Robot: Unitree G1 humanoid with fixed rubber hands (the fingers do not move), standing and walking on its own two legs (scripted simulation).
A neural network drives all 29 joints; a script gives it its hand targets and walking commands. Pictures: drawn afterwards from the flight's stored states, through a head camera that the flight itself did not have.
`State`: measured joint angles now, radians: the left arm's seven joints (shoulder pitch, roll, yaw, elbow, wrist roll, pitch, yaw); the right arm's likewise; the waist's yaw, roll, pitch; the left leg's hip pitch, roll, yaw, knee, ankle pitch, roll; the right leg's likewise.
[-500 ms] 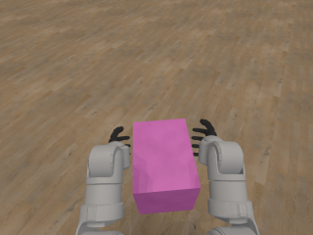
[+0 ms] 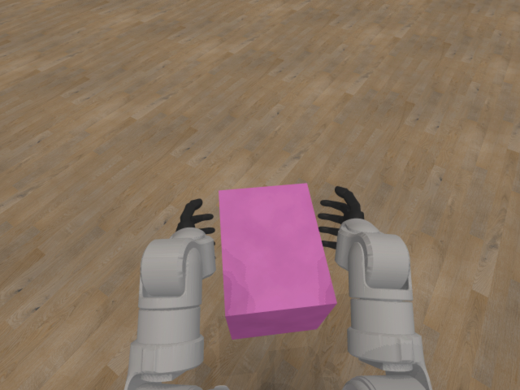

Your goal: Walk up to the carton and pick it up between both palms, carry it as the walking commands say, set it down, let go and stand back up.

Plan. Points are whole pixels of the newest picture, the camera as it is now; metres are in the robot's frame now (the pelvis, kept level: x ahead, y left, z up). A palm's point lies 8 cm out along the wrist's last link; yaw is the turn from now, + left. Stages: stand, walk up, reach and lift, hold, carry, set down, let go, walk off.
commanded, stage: carry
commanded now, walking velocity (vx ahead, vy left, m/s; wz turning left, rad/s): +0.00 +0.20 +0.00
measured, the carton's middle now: (269, 262) +0.33 +0.00 -0.02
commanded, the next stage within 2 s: none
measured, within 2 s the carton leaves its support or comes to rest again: neither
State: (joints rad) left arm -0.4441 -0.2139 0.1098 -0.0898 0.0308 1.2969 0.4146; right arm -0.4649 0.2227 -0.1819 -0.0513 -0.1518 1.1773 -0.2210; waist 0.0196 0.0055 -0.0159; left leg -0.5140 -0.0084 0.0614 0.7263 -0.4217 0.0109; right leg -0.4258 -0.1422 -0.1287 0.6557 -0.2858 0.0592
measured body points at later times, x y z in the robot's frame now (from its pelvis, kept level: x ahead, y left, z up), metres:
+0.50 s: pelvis -0.06 +0.15 +0.02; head -0.06 +0.15 +0.47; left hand +0.25 +0.27 +0.09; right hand +0.26 +0.04 +0.09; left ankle -0.06 +0.25 -0.67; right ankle -0.13 +0.01 -0.72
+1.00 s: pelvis -0.14 +0.32 +0.01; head -0.10 +0.30 +0.46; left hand +0.18 +0.44 +0.08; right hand +0.20 +0.20 +0.08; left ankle -0.10 +0.43 -0.68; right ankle -0.11 +0.20 -0.72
